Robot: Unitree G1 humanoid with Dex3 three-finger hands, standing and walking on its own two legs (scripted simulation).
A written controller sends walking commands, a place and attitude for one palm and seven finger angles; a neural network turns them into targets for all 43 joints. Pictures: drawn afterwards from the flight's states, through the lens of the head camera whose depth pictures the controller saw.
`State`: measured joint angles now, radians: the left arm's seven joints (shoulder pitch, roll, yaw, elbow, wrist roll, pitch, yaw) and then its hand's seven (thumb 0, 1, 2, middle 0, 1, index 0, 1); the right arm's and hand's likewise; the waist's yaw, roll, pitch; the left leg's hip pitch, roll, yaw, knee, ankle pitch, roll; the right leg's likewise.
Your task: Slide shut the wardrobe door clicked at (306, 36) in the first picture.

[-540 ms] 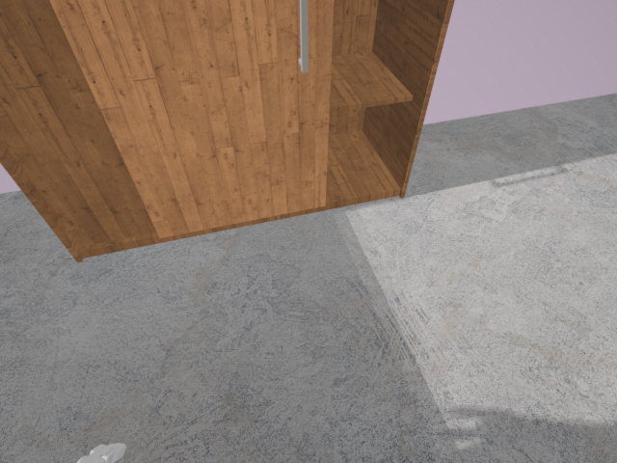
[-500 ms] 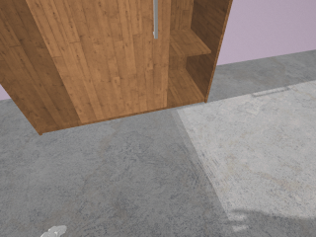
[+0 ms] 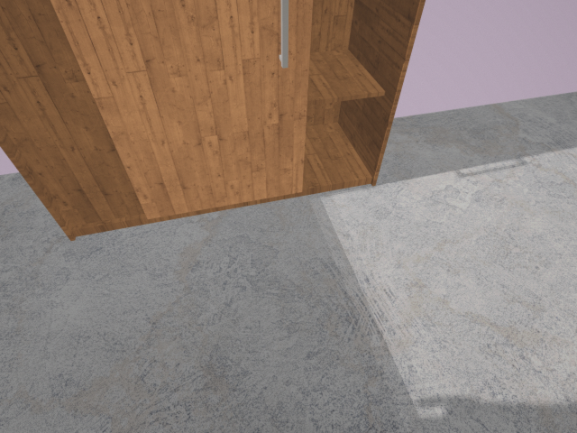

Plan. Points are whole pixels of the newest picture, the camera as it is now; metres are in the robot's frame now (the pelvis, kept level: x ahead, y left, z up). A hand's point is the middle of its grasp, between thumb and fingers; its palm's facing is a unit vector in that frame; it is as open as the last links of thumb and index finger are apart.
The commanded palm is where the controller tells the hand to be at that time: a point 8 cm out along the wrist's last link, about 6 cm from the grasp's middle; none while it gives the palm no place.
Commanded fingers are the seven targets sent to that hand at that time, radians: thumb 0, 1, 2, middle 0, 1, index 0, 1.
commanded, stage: stand and wait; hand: left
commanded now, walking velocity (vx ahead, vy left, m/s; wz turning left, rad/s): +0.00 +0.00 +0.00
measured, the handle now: (282, 12) +1.22 +0.09 +0.10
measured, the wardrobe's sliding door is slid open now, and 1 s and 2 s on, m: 0.38 0.38 0.38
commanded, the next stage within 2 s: look at it before walking up in 0.28 s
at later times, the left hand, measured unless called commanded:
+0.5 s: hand out of the picture +0.07 +0.25 -0.15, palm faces -0.03 -0.94 -0.33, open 7.4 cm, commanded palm none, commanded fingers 0.00 0.90 0.90 -0.20 -0.30 -0.20 -0.30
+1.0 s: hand out of the picture +0.06 +0.25 -0.15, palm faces -0.03 -0.94 -0.33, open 7.4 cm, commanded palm none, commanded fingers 0.00 0.90 0.90 -0.20 -0.30 -0.20 -0.30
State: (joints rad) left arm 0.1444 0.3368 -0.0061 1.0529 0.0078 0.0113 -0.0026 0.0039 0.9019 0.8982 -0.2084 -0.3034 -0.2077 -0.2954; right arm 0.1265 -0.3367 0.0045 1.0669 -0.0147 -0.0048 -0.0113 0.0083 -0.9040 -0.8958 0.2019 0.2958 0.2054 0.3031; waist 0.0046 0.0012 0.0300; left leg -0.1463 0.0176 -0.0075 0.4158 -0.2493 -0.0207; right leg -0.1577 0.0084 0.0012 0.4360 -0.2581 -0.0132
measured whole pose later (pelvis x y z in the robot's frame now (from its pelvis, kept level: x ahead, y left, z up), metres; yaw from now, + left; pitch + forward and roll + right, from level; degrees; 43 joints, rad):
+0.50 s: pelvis -0.01 +0.00 +0.00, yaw +0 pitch -2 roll +0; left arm 0.12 0.34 -0.01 1.07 0.01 0.00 0.00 0.00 0.90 0.90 -0.21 -0.30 -0.21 -0.30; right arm 0.12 -0.33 0.01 1.10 -0.01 -0.01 0.00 0.01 -0.90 -0.90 0.20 0.30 0.21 0.30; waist 0.00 0.00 0.02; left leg -0.13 0.02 0.00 0.37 -0.21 -0.02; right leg -0.15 0.01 0.01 0.39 -0.21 -0.01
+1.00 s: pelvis -0.01 +0.01 +0.00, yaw +0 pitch -1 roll +0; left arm 0.14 0.34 -0.01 1.09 0.01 0.00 0.00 0.00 0.90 0.90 -0.21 -0.30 -0.21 -0.30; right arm 0.13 -0.33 0.01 1.12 -0.01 -0.01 0.00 0.01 -0.90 -0.90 0.20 0.30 0.21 0.30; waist 0.00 0.00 0.03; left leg -0.13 0.01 0.00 0.36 -0.21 -0.01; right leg -0.14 0.00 0.01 0.37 -0.21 0.00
